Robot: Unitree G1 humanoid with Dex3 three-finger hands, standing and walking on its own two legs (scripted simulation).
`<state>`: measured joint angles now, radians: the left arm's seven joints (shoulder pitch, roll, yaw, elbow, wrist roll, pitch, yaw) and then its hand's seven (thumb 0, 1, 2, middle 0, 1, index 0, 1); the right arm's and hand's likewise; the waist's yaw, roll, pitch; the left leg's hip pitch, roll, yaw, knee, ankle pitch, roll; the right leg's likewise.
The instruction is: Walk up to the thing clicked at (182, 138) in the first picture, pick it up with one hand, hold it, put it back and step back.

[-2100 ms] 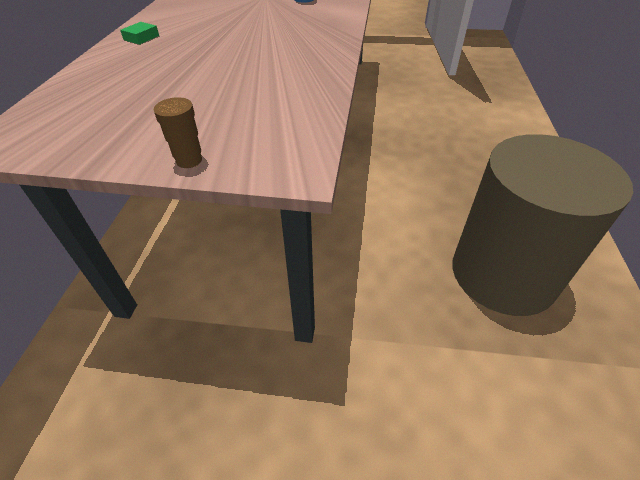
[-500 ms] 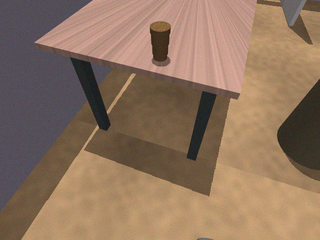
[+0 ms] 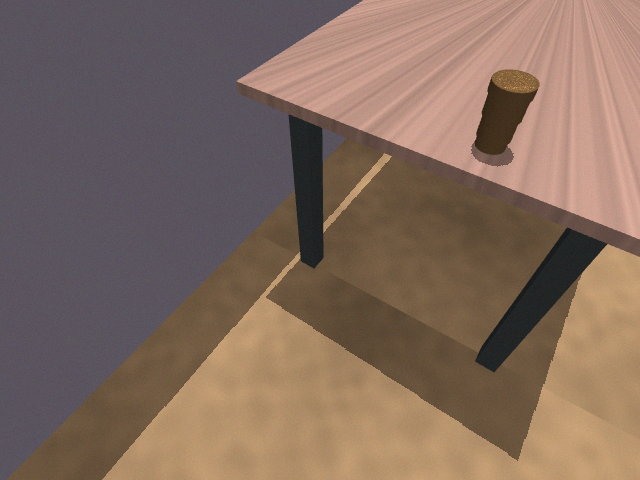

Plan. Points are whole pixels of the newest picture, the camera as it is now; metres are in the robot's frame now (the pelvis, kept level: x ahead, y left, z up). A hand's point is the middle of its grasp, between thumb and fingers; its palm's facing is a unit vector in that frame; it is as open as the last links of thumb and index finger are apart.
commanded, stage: walk up
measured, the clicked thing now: (501, 115) +0.69 -0.27 +0.07
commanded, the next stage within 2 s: stand in 1.82 s
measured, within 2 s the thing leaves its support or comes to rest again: neither
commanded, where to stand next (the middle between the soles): +0.07 -0.04 m, yaw -2 degrees
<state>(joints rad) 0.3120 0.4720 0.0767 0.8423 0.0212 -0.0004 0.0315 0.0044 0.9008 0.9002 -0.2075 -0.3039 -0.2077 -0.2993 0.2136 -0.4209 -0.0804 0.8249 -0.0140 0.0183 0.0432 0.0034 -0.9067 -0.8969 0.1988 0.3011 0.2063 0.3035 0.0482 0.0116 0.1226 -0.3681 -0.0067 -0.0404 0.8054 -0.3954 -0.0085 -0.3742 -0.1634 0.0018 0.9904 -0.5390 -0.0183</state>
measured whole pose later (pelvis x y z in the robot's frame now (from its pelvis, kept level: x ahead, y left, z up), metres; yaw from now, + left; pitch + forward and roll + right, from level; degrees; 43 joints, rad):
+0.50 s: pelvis +0.01 -0.01 +0.00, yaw +1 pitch -2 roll +1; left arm 0.12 0.39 0.04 0.86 0.02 0.04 -0.02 0.00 0.90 0.90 -0.21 -0.30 -0.21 -0.30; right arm 0.19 -0.42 -0.04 0.89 0.00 -0.03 -0.04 0.00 -0.90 -0.90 0.20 0.30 0.21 0.30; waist 0.00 -0.02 0.14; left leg -0.34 -0.02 -0.01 0.76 -0.38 0.01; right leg -0.37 -0.04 -0.02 0.82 -0.41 -0.01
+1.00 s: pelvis -0.02 -0.04 +0.03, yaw +0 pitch -3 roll +0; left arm 0.17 0.36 0.02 1.01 0.00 0.02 -0.03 0.00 0.90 0.90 -0.21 -0.30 -0.21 -0.30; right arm 0.18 -0.36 -0.01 1.03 -0.02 -0.03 0.01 0.01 -0.90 -0.90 0.20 0.30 0.21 0.30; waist 0.01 -0.03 0.08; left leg -0.22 0.02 0.02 0.56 -0.29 -0.01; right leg -0.26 0.02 0.01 0.57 -0.26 -0.02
